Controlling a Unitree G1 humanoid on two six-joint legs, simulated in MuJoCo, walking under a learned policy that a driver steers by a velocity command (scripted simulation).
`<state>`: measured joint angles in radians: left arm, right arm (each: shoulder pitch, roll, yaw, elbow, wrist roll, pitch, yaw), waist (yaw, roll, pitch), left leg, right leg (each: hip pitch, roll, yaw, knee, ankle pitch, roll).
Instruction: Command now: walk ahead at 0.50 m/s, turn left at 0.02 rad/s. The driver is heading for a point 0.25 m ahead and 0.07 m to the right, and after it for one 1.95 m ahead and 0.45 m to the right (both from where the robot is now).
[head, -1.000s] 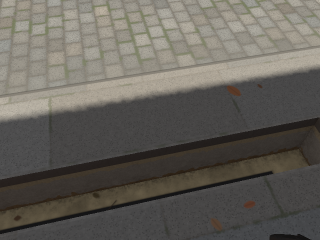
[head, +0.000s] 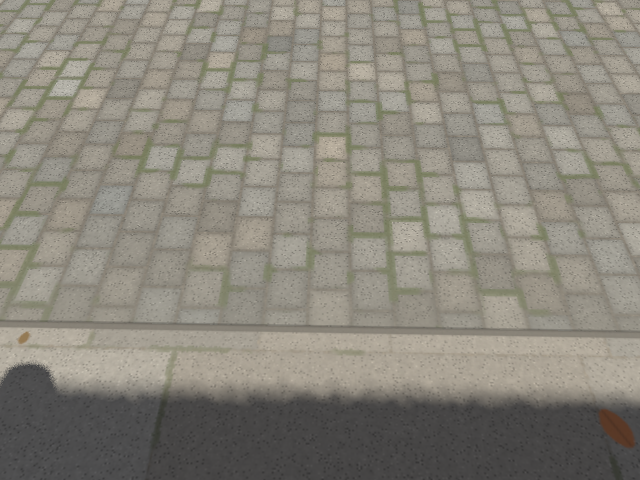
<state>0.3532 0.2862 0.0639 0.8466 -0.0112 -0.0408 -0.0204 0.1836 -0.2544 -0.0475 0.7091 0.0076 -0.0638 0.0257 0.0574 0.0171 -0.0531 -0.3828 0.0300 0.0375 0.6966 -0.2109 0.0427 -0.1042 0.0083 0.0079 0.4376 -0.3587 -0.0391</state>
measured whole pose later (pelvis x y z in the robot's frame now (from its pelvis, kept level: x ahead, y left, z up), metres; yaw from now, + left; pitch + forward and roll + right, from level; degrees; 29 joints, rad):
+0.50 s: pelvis +0.23 -0.02 -0.02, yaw +0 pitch +2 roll -2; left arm -0.05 0.23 0.05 0.68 0.00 -0.04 -0.05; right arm 0.54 -0.24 -0.05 0.88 0.05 -0.04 -0.05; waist -0.07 -0.05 0.05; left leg 0.26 0.07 0.04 0.17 -0.45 -0.04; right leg -0.66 0.02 0.00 0.53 0.21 -0.06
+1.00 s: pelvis +0.39 -0.03 +0.00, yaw +0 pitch -1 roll -2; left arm 0.30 0.22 0.00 0.93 -0.01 0.00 0.04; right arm 0.18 -0.21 0.00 0.84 -0.02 0.04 0.00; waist 0.04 0.04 0.03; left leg -0.42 0.04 -0.06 0.60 -0.14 -0.02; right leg -0.23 0.04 -0.05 0.37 -0.13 -0.05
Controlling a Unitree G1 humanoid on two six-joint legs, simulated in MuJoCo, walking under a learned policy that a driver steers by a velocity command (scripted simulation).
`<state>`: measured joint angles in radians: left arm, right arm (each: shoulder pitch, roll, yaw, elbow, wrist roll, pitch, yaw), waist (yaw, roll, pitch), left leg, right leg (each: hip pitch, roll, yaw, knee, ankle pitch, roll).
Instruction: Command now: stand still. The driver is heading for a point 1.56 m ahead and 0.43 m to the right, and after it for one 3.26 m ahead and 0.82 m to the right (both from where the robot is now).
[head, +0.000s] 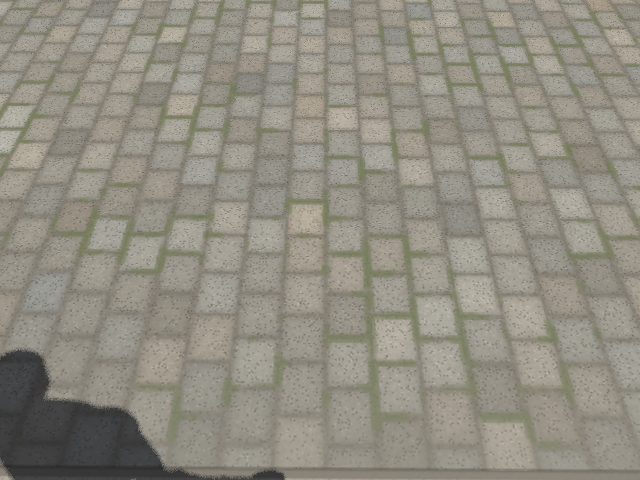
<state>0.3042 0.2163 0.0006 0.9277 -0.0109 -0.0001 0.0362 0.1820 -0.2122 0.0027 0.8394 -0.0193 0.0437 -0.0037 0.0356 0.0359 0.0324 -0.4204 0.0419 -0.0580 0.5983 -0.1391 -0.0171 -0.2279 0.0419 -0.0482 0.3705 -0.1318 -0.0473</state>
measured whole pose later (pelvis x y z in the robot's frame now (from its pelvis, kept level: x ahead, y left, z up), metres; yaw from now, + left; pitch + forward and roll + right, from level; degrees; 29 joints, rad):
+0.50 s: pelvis +0.06 -0.01 -0.01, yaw -12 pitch +2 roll +2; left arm 0.17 0.31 0.05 0.76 0.00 0.06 -0.02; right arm 0.18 -0.29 -0.07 0.80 0.01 0.03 -0.05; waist -0.01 0.01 0.05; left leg -0.30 0.08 0.15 0.57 -0.31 -0.01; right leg -0.39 -0.02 -0.02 0.56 -0.17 -0.05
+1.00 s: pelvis +0.11 -0.02 +0.00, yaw -25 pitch +2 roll +0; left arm 0.16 0.23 0.00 0.61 0.00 0.02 0.03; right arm 0.18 -0.25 0.00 0.67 0.00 0.00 -0.02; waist 0.02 0.02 -0.01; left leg -0.44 0.03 -0.04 0.73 -0.31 -0.03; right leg -0.30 0.12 0.16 0.46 -0.19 -0.06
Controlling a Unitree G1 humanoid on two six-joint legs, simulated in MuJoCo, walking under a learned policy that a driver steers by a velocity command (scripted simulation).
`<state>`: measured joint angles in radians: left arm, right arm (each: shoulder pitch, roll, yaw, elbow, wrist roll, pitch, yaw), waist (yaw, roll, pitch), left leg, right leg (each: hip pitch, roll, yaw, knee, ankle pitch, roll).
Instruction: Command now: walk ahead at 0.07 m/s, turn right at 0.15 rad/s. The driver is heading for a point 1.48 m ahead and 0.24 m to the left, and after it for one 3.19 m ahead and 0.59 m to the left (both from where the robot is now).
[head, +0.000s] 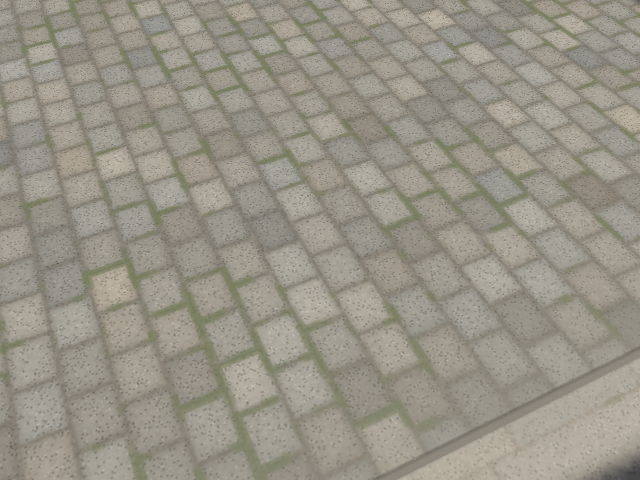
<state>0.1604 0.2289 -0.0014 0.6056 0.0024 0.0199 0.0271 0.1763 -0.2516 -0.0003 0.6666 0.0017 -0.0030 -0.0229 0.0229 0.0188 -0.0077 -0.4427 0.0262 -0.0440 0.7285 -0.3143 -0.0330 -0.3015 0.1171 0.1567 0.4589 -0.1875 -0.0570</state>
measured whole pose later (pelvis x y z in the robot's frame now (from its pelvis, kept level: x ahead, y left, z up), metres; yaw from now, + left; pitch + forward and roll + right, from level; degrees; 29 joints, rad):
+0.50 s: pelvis +0.15 -0.02 -0.01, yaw +1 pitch +2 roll +0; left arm 0.10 0.26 0.03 0.74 0.00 -0.09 -0.03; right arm 0.46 -0.30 -0.04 0.80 0.01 -0.05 0.00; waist -0.07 0.01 0.00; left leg -0.09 0.05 -0.06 0.52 -0.42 -0.02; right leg -0.36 0.00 -0.03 0.48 -0.14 -0.04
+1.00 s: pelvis +0.25 -0.03 +0.00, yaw +1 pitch +0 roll -1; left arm 0.20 0.23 -0.02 0.87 0.02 -0.05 -0.02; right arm 0.17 -0.26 -0.01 0.78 -0.01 0.00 -0.04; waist 0.03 -0.01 0.02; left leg -0.27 0.02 -0.02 0.49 -0.21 -0.01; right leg -0.13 0.03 -0.04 0.44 -0.30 -0.03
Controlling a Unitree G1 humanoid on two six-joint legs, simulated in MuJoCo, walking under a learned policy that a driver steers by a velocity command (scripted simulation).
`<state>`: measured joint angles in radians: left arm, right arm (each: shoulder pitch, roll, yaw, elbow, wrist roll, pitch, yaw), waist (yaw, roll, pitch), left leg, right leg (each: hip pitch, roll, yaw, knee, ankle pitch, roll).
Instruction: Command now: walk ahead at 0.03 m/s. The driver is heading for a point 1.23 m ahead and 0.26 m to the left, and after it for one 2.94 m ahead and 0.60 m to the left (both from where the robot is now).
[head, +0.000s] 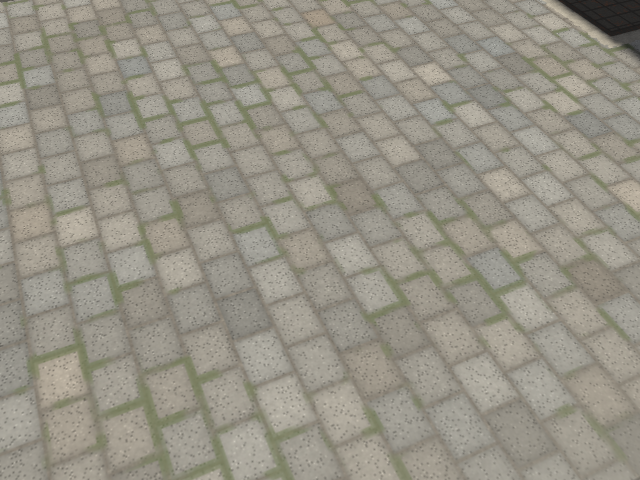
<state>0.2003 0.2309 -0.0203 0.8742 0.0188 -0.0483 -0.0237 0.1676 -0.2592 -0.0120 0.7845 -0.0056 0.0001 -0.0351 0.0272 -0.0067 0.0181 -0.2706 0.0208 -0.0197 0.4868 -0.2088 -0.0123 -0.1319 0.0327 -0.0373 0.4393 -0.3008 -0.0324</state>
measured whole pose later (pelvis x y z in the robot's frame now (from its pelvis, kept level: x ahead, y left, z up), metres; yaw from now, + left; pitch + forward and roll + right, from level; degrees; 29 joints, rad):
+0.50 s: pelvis +0.03 +0.01 +0.00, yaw +0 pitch -1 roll +0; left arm 0.32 0.27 0.00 0.93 -0.02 -0.04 0.01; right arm 0.22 -0.26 -0.03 0.97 0.02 -0.03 -0.01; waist 0.02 -0.01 -0.01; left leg -0.27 -0.01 0.02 0.61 -0.36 0.07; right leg -0.08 0.00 -0.02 0.47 -0.38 -0.04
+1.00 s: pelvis +0.23 +0.02 -0.01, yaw +0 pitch +1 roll +2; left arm 0.04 0.26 0.01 0.75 -0.03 -0.08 -0.04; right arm 0.43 -0.25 -0.03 1.00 0.01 -0.08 0.00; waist -0.10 -0.03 0.04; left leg 0.17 -0.02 0.04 0.14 -0.33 0.00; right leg -0.59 -0.07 -0.02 0.58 -0.01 -0.03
